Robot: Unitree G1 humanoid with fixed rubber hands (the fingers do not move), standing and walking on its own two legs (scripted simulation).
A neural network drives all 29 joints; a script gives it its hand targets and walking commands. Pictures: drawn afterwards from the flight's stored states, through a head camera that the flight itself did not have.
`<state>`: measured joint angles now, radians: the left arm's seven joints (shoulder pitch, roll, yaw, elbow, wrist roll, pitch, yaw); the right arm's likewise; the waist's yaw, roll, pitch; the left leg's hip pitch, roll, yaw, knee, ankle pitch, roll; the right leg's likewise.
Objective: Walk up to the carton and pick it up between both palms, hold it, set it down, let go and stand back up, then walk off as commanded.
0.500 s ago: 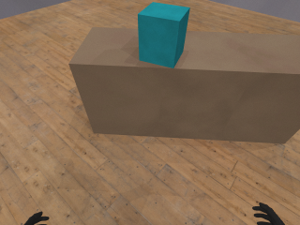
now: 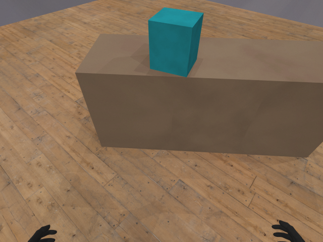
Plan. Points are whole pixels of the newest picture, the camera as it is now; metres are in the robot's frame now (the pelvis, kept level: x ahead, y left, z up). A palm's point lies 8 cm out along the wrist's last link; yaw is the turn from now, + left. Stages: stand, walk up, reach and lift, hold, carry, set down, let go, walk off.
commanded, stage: stand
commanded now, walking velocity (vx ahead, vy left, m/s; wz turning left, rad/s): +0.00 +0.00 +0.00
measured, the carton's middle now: (175, 42) +1.06 -0.06 +0.02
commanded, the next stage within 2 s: none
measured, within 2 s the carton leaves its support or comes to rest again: neither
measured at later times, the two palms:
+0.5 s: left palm out of the picture +0.12 +0.32 -0.07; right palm out of the picture +0.13 -0.32 -0.07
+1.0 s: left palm out of the picture +0.11 +0.32 -0.07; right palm out of the picture +0.12 -0.32 -0.07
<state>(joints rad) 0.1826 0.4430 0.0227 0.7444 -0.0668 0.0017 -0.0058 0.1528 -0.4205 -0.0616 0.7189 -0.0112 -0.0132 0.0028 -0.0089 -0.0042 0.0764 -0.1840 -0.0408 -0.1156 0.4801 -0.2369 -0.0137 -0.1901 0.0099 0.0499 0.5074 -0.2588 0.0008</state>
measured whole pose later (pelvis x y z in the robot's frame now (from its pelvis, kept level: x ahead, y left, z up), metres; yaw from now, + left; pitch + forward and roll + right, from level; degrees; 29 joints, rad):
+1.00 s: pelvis -0.01 +0.00 +0.00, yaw +0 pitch -4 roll +1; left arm 0.17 0.44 0.01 0.81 -0.07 0.00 0.00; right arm 0.15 -0.42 -0.06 0.78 -0.01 -0.01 0.00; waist -0.01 0.00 0.07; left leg -0.17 -0.04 -0.12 0.44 -0.21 -0.02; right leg -0.18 0.01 0.05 0.48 -0.24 0.00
